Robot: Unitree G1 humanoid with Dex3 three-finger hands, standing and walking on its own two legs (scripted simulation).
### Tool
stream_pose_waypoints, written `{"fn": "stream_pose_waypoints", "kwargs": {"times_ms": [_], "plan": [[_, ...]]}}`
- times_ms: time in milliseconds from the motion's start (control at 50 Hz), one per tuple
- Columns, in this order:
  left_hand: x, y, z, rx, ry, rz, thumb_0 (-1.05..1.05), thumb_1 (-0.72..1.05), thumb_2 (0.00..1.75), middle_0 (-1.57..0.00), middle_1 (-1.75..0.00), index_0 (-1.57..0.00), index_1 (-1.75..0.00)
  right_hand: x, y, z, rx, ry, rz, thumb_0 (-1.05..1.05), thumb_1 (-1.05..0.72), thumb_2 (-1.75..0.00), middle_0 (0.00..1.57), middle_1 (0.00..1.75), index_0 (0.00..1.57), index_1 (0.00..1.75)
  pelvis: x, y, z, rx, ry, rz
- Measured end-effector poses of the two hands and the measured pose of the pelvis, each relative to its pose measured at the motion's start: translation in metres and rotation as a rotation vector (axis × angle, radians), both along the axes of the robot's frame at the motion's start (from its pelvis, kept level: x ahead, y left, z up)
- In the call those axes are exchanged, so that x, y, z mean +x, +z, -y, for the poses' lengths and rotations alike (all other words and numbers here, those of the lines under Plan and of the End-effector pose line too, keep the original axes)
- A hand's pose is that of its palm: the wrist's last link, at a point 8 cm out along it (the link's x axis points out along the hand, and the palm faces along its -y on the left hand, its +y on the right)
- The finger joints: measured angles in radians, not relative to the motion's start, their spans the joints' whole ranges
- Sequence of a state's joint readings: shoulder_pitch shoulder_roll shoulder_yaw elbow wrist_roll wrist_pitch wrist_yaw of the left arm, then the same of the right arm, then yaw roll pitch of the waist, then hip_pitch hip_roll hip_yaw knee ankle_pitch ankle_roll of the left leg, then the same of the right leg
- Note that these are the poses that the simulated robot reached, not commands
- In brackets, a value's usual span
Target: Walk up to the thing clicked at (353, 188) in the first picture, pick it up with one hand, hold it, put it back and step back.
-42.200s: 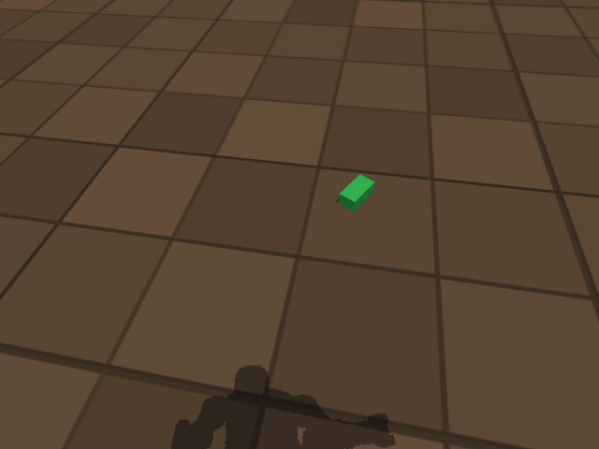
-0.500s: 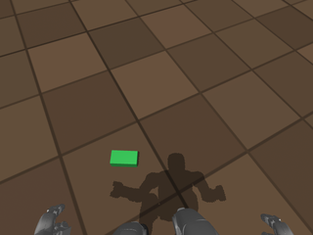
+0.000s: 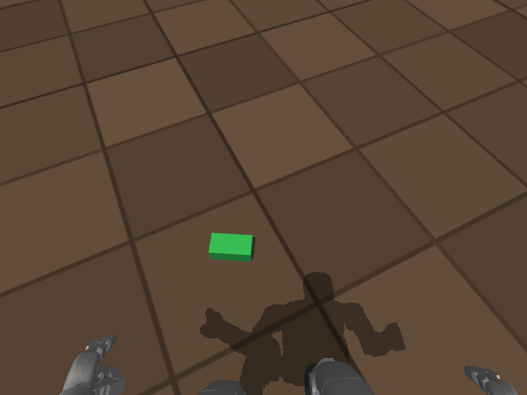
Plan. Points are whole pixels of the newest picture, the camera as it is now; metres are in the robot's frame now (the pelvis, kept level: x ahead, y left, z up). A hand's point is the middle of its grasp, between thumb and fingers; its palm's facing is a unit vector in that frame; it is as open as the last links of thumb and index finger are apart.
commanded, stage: step back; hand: left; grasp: from above
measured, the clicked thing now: (231, 247) +0.64 +0.15 -0.72
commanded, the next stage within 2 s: none
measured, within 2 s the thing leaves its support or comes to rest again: neither
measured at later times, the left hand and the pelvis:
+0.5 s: hand out of the picture -0.05 +0.25 -0.15, palm faces -0.09 -0.91 -0.40, open 7.4 cm; pelvis -0.16 -0.02 -0.01, yaw -4 degrees
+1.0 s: hand out of the picture -0.20 +0.24 -0.15, palm faces -0.02 -0.94 -0.33, open 7.4 cm; pelvis -0.33 -0.02 +0.01, yaw -1 degrees
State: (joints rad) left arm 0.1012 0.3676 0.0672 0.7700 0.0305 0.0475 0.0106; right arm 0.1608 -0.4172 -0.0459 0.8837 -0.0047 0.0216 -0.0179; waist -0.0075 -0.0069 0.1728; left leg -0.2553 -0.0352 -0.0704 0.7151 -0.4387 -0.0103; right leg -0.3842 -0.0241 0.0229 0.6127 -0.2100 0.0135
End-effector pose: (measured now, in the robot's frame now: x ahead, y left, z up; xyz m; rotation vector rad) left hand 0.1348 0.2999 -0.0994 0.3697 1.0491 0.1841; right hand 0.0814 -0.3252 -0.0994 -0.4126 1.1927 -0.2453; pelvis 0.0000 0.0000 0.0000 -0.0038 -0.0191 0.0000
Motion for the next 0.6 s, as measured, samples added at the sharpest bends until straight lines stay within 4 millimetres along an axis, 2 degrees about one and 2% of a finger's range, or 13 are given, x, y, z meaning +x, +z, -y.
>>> {"fn": "stream_pose_waypoints", "kwargs": {"times_ms": [80,160,220,320,420,500,600], "plan": [[-0.023,-0.014,-0.013,-0.028,0.018,-0.01,0.01,0.9,0.9,-0.21,-0.3,-0.2,-0.3,-0.03,0.006,-0.019,-0.01,0.006,-0.009,0.0,-0.91,-0.9,0.2,0.3,0.21,0.3,-0.026,-0.001,-0.009,0.032,-0.022,0.038],[-0.055,-0.01,-0.015,-0.049,0.036,-0.058,0.01,0.91,0.9,-0.2,-0.3,-0.2,-0.3,-0.055,0.022,-0.03,-0.004,0.009,-0.009,0.0,-0.91,-0.9,0.2,0.3,0.21,0.3,-0.043,0.012,-0.012,-0.028,-0.006,0.022],[-0.079,-0.009,-0.019,-0.05,0.041,-0.075,0.01,0.91,0.9,-0.2,-0.3,-0.2,-0.3,-0.064,0.028,-0.03,-0.01,0.009,0.013,0.0,-0.9,-0.9,0.2,0.3,0.21,0.3,-0.058,0.015,-0.012,-0.034,-0.029,0.009],[-0.122,-0.013,-0.022,-0.014,0.029,-0.127,0.01,0.91,0.9,-0.2,-0.3,-0.2,-0.3,-0.077,0.027,-0.022,-0.016,0.008,0.091,0.0,-0.9,-0.9,0.2,0.3,0.21,0.3,-0.091,0.01,-0.006,-0.02,-0.063,0.009],[-0.158,-0.015,-0.011,0.021,-0.008,-0.146,0.01,0.91,0.9,-0.2,-0.3,-0.2,-0.3,-0.102,0.012,-0.003,-0.005,0.004,0.153,0.0,-0.9,-0.9,0.2,0.3,0.21,0.3,-0.13,-0.004,0.006,0.0,-0.105,0.021],[-0.193,-0.007,0.008,0.022,-0.013,-0.133,0.01,0.91,0.9,-0.2,-0.3,-0.2,-0.3,-0.135,-0.004,0.015,0.019,-0.032,0.155,0.0,-0.9,-0.9,0.2,0.3,0.21,0.3,-0.161,-0.008,0.015,-0.039,-0.08,0.047],[-0.228,0.014,0.017,0.03,0.004,-0.109,0.01,0.9,0.9,-0.21,-0.3,-0.2,-0.3,-0.187,-0.003,0.018,0.049,-0.056,0.093,0.0,-0.91,-0.9,0.2,0.3,0.21,0.3,-0.188,0.005,0.02,0.04,-0.084,0.034]]}}
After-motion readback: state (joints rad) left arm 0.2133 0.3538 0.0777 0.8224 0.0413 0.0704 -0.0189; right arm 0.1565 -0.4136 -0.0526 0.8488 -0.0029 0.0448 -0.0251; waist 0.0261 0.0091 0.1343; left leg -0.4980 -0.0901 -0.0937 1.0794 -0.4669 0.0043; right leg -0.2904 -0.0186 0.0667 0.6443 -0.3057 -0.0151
